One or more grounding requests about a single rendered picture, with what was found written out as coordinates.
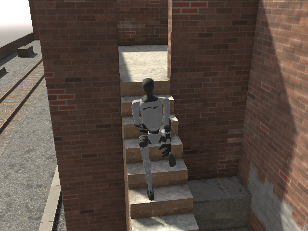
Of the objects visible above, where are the stairs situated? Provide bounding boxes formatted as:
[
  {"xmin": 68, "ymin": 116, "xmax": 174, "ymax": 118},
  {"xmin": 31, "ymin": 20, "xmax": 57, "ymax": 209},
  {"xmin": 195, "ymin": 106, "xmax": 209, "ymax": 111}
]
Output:
[{"xmin": 120, "ymin": 80, "xmax": 199, "ymax": 231}]

